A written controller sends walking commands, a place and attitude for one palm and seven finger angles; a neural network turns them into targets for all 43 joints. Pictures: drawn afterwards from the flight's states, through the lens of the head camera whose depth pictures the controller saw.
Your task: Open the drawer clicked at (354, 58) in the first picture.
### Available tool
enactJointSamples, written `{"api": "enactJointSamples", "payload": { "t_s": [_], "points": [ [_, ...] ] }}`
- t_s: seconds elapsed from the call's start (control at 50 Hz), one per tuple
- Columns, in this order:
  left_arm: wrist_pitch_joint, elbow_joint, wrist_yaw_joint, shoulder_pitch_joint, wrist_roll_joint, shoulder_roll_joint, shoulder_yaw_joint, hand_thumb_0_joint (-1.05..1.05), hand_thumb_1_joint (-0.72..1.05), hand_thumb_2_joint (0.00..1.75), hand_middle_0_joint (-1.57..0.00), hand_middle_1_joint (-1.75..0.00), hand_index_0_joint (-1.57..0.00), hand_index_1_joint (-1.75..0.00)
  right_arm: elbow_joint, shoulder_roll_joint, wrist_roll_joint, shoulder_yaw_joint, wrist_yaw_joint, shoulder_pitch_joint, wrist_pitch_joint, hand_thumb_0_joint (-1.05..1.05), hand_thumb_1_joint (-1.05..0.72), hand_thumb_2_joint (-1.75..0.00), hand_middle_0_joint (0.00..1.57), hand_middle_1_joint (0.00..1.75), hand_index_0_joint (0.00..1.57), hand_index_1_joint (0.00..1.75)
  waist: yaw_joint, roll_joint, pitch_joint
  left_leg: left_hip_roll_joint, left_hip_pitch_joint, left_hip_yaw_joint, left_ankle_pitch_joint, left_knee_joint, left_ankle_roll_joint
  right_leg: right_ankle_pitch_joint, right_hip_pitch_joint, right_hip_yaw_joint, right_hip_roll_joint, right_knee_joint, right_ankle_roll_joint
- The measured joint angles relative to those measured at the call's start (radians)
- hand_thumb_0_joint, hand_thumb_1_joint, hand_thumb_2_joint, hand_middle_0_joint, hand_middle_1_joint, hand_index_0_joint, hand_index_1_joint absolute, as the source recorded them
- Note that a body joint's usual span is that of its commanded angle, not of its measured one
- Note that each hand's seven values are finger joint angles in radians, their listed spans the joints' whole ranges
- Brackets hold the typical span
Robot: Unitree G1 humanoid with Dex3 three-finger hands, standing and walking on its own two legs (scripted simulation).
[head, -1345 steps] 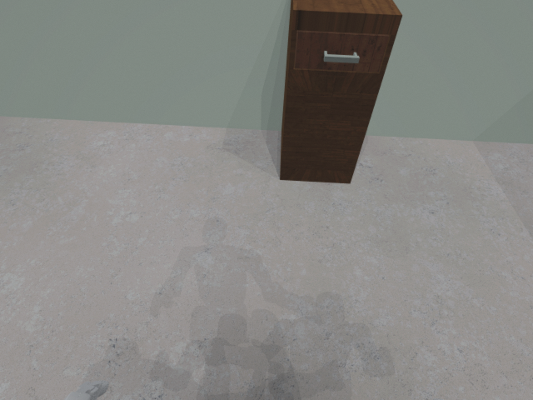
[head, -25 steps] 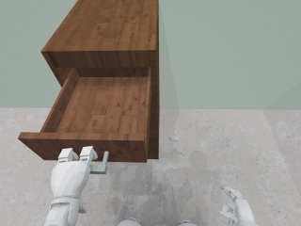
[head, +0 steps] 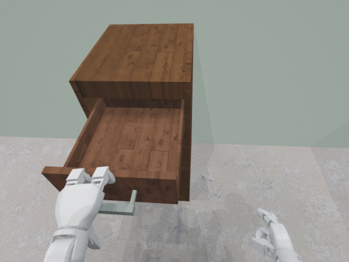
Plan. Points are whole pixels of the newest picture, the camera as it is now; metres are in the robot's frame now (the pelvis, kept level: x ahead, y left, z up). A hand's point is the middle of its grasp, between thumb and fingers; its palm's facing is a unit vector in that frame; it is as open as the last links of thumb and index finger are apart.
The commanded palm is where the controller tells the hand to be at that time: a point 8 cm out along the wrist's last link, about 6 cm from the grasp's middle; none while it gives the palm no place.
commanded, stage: lift the hand off the handle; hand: left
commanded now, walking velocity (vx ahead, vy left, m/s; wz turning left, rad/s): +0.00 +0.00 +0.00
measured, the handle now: (110, 200) +0.26 +0.21 -0.04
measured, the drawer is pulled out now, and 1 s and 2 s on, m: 0.29 0.29 0.29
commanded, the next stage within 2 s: draw the hand back to the body in 0.66 s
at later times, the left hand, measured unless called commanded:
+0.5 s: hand (78, 195) +0.21 +0.22 +0.10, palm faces +0.10 -0.10 -0.99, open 13.8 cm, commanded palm +0.18 +0.21 +0.15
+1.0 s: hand (67, 196) +0.20 +0.23 +0.12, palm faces +0.12 -0.08 -0.99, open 13.8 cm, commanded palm +0.17 +0.22 +0.17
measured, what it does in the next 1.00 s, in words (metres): stands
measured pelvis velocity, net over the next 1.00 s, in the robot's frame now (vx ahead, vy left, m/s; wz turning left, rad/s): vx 0.00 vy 0.00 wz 0.00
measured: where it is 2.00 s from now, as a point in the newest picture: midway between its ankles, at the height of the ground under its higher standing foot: outside the picture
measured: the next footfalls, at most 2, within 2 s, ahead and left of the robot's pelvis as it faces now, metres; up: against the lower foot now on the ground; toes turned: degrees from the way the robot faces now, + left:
none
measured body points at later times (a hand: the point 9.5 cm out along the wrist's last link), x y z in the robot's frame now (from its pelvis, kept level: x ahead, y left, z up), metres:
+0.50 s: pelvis +0.01 +0.00 +0.02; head +0.01 -0.04 +0.47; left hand +0.20 +0.23 +0.15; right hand +0.24 -0.20 -0.08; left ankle -0.01 +0.12 -0.71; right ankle +0.01 -0.12 -0.71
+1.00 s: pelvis +0.00 +0.00 +0.03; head -0.01 -0.04 +0.47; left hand +0.19 +0.23 +0.17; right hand +0.22 -0.20 -0.07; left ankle -0.01 +0.12 -0.71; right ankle +0.01 -0.12 -0.71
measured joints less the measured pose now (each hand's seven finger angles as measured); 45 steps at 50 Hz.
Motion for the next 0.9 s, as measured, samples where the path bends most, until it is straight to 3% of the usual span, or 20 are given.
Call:
{"api": "enactJointSamples", "payload": {
  "t_s": [0.18,0.42,0.72,0.9],
  "points": [
    [0.033,-0.086,-0.061,0.015,-0.024,0.011,0.005,-0.01,-0.49,0.31,-0.32,-1.20,-0.33,-1.21,0.007,0.010,0.005,0.016,0.020,-0.006,0.013,0.01,-0.91,-0.90,0.20,0.30,0.20,0.30,0.018,0.016,0.014,-0.001,0.074,0.003,0.019,-0.066,0.002,0.017,0.072,0.003,-0.003,-0.061,0.002],
    [0.035,-0.216,-0.147,0.072,-0.067,0.057,0.040,-0.01,-0.49,0.31,-0.31,-1.20,-0.32,-1.20,0.006,-0.006,0.010,0.025,0.033,-0.001,0.030,0.01,-0.91,-0.90,0.20,0.30,0.20,0.30,0.028,0.033,0.036,0.003,0.164,0.002,0.050,-0.149,0.000,0.046,0.160,0.004,-0.001,-0.141,0.000],
    [0.052,-0.250,-0.239,0.016,-0.100,0.066,0.045,-0.01,-0.49,0.31,-0.31,-1.20,-0.32,-1.20,0.010,-0.019,0.025,0.031,0.039,-0.016,0.042,0.01,-0.91,-0.90,0.20,0.30,0.20,0.30,0.024,0.042,0.062,0.004,0.239,0.002,0.103,-0.240,-0.002,0.097,0.233,0.004,-0.002,-0.228,-0.002],
    [0.004,-0.263,-0.221,0.049,-0.077,0.079,0.046,-0.01,-0.49,0.31,-0.32,-1.20,-0.33,-1.20,0.013,-0.016,0.014,0.030,0.039,-0.005,0.032,0.01,-0.91,-0.90,0.20,0.30,0.20,0.30,0.036,0.039,0.073,0.011,0.243,-0.001,0.113,-0.247,-0.004,0.113,0.243,0.001,0.003,-0.247,-0.004]
  ]
}}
